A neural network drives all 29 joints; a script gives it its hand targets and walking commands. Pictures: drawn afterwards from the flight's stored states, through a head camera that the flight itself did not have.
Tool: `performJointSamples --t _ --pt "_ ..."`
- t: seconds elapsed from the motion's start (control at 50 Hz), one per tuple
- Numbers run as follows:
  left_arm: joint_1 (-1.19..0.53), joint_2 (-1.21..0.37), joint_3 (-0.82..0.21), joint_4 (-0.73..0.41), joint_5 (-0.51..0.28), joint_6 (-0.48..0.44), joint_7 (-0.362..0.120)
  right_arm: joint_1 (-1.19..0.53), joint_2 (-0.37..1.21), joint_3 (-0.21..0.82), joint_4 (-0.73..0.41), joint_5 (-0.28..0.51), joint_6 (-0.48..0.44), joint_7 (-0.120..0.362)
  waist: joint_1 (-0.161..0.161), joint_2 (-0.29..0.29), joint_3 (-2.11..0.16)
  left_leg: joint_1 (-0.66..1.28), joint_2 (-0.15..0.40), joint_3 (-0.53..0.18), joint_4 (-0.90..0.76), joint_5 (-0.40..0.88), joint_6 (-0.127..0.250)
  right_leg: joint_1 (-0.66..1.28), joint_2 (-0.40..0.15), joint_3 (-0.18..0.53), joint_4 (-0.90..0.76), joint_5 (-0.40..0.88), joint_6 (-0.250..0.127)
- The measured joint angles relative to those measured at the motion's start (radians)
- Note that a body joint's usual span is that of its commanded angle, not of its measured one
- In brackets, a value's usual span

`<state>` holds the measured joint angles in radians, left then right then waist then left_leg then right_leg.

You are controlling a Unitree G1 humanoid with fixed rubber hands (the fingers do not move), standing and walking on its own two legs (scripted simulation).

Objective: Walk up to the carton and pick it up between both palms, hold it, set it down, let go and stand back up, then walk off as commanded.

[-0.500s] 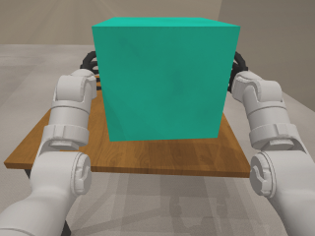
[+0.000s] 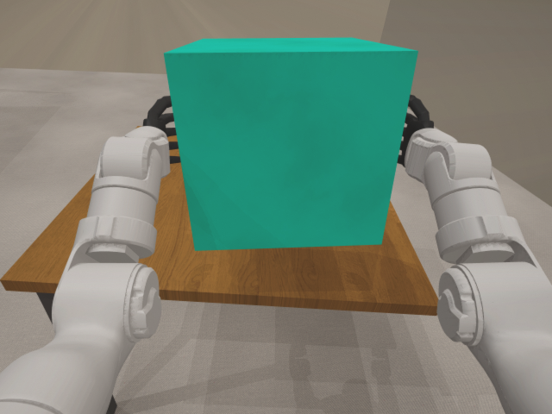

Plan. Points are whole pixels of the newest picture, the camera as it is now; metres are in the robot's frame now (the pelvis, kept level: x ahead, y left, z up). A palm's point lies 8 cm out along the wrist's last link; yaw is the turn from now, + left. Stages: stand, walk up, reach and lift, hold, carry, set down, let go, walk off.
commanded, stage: set down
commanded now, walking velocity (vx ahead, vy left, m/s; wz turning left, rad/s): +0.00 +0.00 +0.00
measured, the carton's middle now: (283, 130) +0.47 +0.04 +0.26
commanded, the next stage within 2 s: none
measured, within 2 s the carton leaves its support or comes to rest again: neither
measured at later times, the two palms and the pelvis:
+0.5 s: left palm (173, 176) +0.40 +0.21 +0.20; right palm (399, 169) +0.43 -0.15 +0.23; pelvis +0.02 -0.01 +0.00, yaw +0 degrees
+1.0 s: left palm (181, 176) +0.42 +0.20 +0.19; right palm (401, 177) +0.44 -0.16 +0.22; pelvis +0.02 -0.02 +0.00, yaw +0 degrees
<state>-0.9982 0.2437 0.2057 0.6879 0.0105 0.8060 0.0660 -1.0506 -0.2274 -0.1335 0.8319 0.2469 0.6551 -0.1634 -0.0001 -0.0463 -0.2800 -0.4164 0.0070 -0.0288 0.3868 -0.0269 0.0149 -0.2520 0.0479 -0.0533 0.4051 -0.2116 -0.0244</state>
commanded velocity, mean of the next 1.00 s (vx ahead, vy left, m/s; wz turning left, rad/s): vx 0.00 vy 0.00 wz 0.00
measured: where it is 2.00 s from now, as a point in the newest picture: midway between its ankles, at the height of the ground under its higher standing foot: outside the picture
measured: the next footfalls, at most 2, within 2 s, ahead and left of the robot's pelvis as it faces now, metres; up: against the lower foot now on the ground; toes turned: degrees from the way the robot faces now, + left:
none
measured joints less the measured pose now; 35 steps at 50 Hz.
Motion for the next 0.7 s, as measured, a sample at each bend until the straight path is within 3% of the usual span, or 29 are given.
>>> performJointSamples --t 0.14,0.28,0.42,0.7 --pt "0.004 0.000 0.000 0.011 0.024 -0.098 0.007 -0.019 0.012 0.000 0.069 -0.016 -0.138 0.016 0.000 -0.054 0.018 0.000 0.000 0.000 0.003 -0.012 -0.001 0.003 0.000 0.000 -0.003 -0.007 0.000" --pt "0.062 -0.002 -0.011 -0.032 0.036 -0.132 0.016 -0.023 0.030 0.000 0.119 -0.025 -0.212 0.027 0.000 -0.068 0.041 0.004 0.000 0.000 -0.023 -0.003 -0.007 0.003 0.000 0.001 -0.022 -0.002 0.000" --pt "0.164 -0.027 -0.056 -0.122 0.036 -0.136 0.045 0.050 0.036 0.000 0.103 -0.025 -0.259 0.047 0.000 -0.048 0.050 0.004 0.000 0.000 -0.031 -0.004 -0.011 0.003 0.000 0.001 -0.029 -0.004 0.000" --pt "0.194 -0.045 -0.042 -0.121 0.036 -0.167 0.043 0.142 0.041 0.035 0.012 -0.025 -0.263 0.036 0.000 0.026 0.050 0.008 0.000 0.000 -0.039 -0.004 -0.011 0.003 0.000 0.001 -0.029 -0.008 0.000"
